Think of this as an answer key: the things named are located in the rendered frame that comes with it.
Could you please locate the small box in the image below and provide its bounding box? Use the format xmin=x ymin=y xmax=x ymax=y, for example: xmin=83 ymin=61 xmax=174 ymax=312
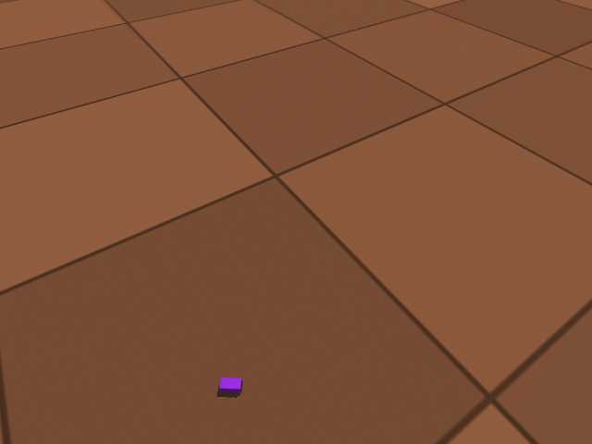
xmin=220 ymin=377 xmax=243 ymax=393

